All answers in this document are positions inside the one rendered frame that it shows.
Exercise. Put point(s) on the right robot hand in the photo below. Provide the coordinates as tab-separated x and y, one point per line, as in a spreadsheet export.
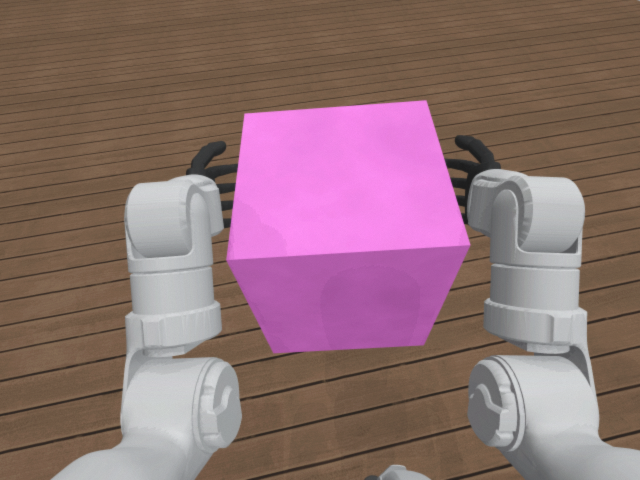
482	154

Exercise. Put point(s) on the carton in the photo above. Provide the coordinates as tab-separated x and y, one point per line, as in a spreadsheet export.
345	232

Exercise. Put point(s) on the robot right upper arm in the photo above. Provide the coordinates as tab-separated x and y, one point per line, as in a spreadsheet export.
541	414

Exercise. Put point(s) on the left robot hand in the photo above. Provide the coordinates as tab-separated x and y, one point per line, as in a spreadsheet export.
202	159

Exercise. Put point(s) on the robot left upper arm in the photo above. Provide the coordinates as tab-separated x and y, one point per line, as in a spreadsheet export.
176	414

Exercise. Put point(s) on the right robot forearm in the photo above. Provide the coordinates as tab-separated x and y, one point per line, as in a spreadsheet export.
535	228

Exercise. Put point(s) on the robot right shin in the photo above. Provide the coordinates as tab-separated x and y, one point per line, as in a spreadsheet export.
393	467

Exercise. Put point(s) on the left robot forearm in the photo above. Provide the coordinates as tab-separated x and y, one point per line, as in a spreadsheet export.
168	230

